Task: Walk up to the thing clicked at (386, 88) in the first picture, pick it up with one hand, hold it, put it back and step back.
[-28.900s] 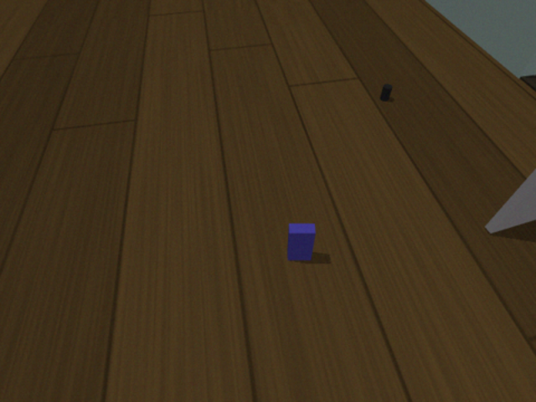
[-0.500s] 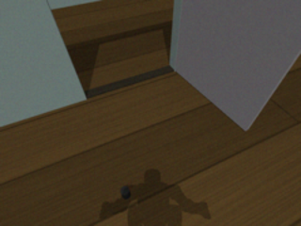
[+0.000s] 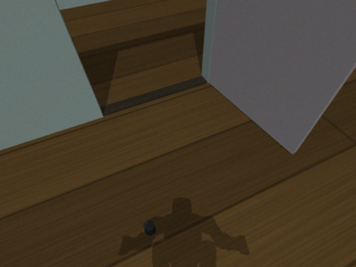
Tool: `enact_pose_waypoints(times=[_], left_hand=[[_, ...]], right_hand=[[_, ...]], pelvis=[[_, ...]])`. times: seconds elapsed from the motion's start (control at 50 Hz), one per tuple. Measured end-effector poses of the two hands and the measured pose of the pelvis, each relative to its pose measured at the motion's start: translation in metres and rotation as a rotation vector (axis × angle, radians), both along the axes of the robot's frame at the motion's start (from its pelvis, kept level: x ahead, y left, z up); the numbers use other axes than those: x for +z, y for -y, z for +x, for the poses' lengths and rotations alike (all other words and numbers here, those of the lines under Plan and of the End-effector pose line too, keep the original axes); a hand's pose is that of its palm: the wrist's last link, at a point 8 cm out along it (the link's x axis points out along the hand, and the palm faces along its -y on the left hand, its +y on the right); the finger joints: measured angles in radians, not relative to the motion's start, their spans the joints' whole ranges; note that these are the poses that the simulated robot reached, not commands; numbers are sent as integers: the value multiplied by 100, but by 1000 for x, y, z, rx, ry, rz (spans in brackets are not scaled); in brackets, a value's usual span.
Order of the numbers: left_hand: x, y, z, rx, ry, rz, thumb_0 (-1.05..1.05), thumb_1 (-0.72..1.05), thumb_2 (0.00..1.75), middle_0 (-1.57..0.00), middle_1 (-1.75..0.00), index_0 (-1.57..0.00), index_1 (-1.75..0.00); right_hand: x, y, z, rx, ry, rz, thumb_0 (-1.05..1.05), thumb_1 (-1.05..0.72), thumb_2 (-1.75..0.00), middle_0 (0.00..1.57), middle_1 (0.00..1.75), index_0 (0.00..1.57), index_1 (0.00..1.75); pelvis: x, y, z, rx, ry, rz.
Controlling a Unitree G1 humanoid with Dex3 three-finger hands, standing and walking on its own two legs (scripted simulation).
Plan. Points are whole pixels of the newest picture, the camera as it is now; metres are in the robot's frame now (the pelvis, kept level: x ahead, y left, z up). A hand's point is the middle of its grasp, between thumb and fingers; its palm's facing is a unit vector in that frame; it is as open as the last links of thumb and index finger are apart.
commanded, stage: stand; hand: left
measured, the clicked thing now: (149, 228) +0.40 +0.19 -0.74
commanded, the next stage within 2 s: walk up in 0.54 s
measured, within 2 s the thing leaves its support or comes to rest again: neither
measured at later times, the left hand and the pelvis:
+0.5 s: hand out of the picture +0.08 +0.25 -0.16, palm faces -0.02 -0.94 -0.35, open 7.4 cm; pelvis +0.00 +0.00 +0.00, yaw +0 degrees
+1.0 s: hand out of the picture +0.06 +0.31 -0.19, palm faces -0.03 -0.94 -0.35, open 7.4 cm; pelvis -0.08 +0.06 -0.02, yaw +0 degrees
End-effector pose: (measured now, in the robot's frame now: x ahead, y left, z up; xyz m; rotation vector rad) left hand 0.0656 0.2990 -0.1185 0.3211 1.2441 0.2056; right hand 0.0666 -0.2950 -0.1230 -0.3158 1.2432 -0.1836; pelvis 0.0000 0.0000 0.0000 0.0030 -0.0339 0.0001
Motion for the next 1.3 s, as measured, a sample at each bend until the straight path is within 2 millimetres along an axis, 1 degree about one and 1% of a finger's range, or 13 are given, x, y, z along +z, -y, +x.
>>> enact_pose_waypoints(times=[0.24, 0.54, 0.6, 0.68, 0.74, 0.8, 0.88, 0.94, 0.98, 1.02, 1.12, 1.22, 1.3], left_hand=[[-1, 2, 4, 2, 6, -3, 1, 91, 89, -20, -30, -20, -30], [-1, 2, 5, 2, 4, -2, 1, 91, 89, -20, -30, -20, -30], [-2, -2, 5, 25, 14, 2, 1, 91, 89, -20, -30, -20, -30], [-6, -11, 0, 30, 18, 19, 1, 91, 89, -20, -30, -20, -30], [-9, -21, -4, 10, 18, 30, 1, 91, 89, -20, -30, -20, -30], [-15, -33, -5, -17, 26, 32, 1, 91, 89, -20, -30, -20, -30], [-33, -53, 1, -41, 71, 20, 1, 91, 89, -20, -30, -20, -30], [-37, -60, 0, -37, 93, 12, 1, 91, 89, -20, -30, -20, -30], [-34, -59, -6, -40, 87, 3, 1, 91, 89, -20, -30, -20, -30], [-31, -58, -14, -39, 80, -11, 1, 91, 89, -20, -30, -20, -30], [-28, -59, -43, -58, 44, -13, 1, 91, 89, -20, -30, -20, -30], [-28, -58, -72, -79, 9, 18, 1, 91, 89, -20, -30, -20, -30], [-25, -51, -93, -96, 17, 47, 1, 91, 89, -20, -30, -20, -30]], right_hand=[[2, 2, 6, 1, 8, -6, 1, -90, -89, 20, 30, 20, 30], [1, 2, 3, -3, 0, -5, 1, -90, -89, 20, 30, 20, 30], [-1, 4, 3, -11, -7, -10, 1, -90, -89, 20, 30, 21, 30], [-4, 7, -2, -15, -13, -30, 1, -90, -89, 20, 30, 21, 30], [-5, 7, -11, -15, -20, -54, 1, -90, -89, 20, 30, 20, 30], [-3, 1, -26, -22, -25, -76, 1, -90, -89, 20, 30, 20, 30], [-5, -11, -56, -24, -39, -125, 1, -90, -89, 20, 30, 20, 30], [-2, -26, -84, -29, -76, -128, 1, -90, -89, 20, 30, 20, 30], [4, -35, -100, -39, -93, -121, 1, -90, -89, 20, 30, 20, 30], [9, -40, -112, -44, -104, -122, 1, -90, -89, 20, 30, 21, 30], [12, -44, -120, -62, -47, -123, 1, -90, -89, 20, 30, 21, 30], [3, -38, -123, -57, 35, -108, 1, -90, -89, 20, 30, 21, 30], [-10, -24, -130, -53, 87, -86, 1, -90, -89, 20, 30, 21, 30]], pelvis=[[0, 1, 3, 1, 1, -1], [0, 1, 4, -1, 1, -2], [-2, 1, -2, -4, -3, -4], [-8, -3, -20, -2, -3, -9], [-12, -12, -33, -10, -4, -2], [-16, -24, -45, -8, -14, 2], [-31, -45, -61, 4, -22, -13], [-29, -52, -74, -10, 3, -4], [-23, -55, -80, 0, 1, -26], [-17, -57, -84, -4, -9, -35], [-14, -60, -101, -37, -13, -29], [-21, -55, -125, -69, -1, -10], [-30, -44, -145, -93, 6, 4]])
